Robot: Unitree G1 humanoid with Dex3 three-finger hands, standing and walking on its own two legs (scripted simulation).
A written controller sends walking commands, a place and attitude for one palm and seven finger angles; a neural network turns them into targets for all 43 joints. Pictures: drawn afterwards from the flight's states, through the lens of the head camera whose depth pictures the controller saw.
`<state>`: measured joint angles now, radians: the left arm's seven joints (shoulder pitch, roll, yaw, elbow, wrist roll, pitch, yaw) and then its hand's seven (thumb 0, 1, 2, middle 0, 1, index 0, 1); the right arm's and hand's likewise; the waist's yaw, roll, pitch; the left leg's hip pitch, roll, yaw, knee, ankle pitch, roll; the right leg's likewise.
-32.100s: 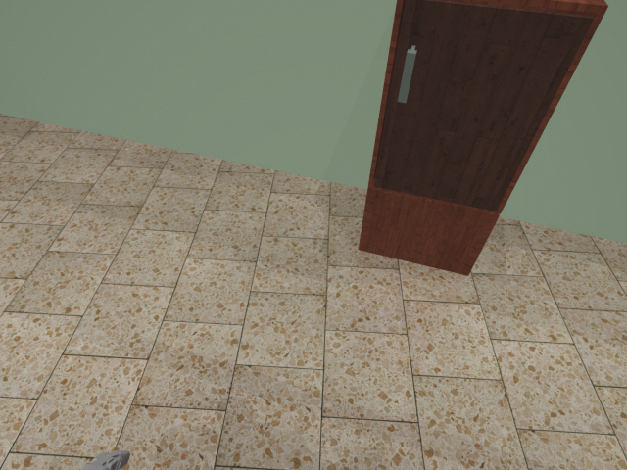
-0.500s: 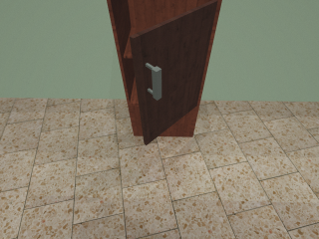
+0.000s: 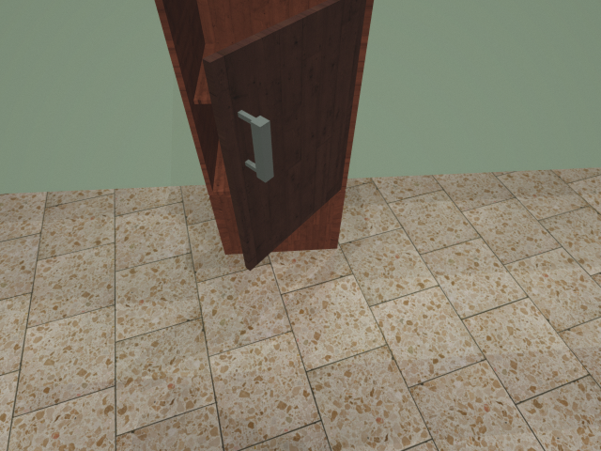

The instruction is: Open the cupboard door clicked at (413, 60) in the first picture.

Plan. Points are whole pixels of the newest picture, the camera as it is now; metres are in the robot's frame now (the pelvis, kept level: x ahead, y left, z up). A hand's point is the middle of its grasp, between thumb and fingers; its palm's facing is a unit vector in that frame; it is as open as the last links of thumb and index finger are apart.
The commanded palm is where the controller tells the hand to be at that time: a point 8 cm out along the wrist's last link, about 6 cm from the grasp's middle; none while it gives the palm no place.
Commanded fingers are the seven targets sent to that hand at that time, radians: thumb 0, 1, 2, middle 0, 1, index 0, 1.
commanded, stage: walk to a spot facing it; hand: left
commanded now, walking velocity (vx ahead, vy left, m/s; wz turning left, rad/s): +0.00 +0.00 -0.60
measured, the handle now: (254, 146) +0.61 +0.13 +0.03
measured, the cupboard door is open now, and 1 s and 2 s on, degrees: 45 45 45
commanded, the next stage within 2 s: none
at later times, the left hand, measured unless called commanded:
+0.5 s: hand out of the picture +0.07 +0.15 -0.16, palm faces -0.20 -0.94 -0.27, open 7.4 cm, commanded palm none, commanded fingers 0.00 0.90 0.90 -0.20 -0.30 -0.20 -0.30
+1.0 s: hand (228, 406) +0.21 +0.14 -0.17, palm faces -0.52 -0.82 -0.23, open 7.4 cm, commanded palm none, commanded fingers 0.00 0.90 0.90 -0.20 -0.30 -0.20 -0.30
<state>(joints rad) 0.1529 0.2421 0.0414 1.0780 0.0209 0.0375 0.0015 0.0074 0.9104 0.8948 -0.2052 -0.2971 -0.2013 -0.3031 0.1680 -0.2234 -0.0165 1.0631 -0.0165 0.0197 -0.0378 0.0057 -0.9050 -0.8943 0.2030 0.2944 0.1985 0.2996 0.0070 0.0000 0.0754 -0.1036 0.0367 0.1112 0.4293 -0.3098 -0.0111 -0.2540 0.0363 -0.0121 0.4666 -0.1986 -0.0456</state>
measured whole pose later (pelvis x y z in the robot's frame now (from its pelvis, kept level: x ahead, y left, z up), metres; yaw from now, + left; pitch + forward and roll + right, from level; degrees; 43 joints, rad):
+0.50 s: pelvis -0.01 -0.04 +0.00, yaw -15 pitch +2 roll +2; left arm 0.24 0.21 0.07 0.96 0.03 0.03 0.00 0.01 0.91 0.89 -0.21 -0.30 -0.20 -0.30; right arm 0.06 -0.23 -0.06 0.92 0.00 0.04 -0.03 0.01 -0.91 -0.89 0.20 0.29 0.20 0.30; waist 0.04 -0.02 0.12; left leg -0.45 0.03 -0.01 0.98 -0.41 -0.07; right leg -0.29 0.08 0.14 0.46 -0.19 -0.06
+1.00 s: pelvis +0.01 -0.01 +0.00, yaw -34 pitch +1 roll -2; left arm 0.15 0.29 0.09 0.90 0.02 0.07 -0.05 0.01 0.91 0.90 -0.20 -0.30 -0.20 -0.30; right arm 0.22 -0.21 -0.03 0.90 -0.03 0.01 -0.04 0.01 -0.90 -0.89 0.21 0.29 0.20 0.30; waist 0.01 -0.01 0.12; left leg -0.19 0.11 0.13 0.50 -0.32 -0.02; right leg -0.45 -0.03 -0.02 0.88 -0.42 0.05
